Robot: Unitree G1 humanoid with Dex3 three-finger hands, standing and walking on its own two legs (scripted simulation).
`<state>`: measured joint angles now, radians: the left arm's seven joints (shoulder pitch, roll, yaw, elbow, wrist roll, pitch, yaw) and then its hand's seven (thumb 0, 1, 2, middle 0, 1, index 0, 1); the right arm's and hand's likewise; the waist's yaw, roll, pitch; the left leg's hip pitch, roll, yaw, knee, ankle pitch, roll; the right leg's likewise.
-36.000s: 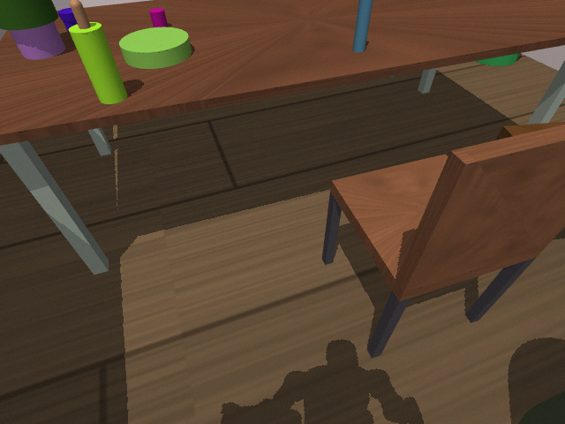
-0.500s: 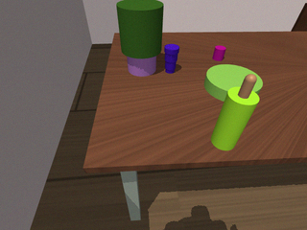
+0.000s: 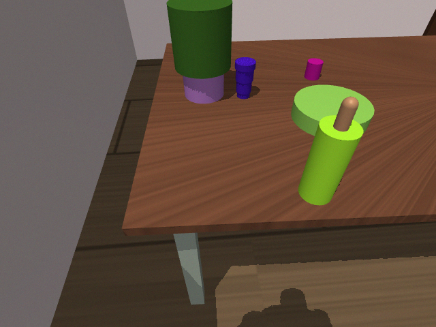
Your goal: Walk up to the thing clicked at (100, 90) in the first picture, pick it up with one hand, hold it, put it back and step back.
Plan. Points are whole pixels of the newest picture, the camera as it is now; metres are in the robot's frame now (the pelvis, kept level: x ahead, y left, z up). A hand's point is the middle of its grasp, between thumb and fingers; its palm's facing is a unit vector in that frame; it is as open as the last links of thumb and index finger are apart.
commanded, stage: home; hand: right
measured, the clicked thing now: (330, 152) +0.45 -0.22 +0.10
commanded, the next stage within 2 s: stand in 0.92 s
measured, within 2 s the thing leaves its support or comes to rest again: neither
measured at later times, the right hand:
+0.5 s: hand out of the picture +0.09 -0.26 -0.15, palm faces -0.05 +0.93 -0.36, open 17.2 cm
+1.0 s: hand out of the picture +0.11 -0.26 -0.15, palm faces -0.04 +0.93 -0.35, open 17.2 cm
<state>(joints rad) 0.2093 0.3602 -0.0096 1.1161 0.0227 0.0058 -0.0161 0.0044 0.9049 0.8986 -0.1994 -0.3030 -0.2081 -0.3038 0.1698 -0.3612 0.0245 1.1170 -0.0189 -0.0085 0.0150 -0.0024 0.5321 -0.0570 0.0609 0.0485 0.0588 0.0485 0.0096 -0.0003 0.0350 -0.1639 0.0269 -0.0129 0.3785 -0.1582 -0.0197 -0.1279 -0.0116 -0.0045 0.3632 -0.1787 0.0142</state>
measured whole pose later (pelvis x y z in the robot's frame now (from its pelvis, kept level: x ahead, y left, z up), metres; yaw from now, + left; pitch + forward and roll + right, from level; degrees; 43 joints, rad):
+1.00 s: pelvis +0.03 +0.00 +0.00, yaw +0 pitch -3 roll +0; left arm 0.12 0.35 0.00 1.12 0.02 0.00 0.00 0.00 0.91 0.90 -0.20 -0.30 -0.21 -0.30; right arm 0.11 -0.36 0.01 1.12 -0.01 -0.01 0.00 0.00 0.49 -0.08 0.06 0.06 0.06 0.06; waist 0.01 0.00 0.05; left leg -0.11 0.03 -0.01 0.33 -0.17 -0.02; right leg -0.08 -0.01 -0.01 0.31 -0.20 0.01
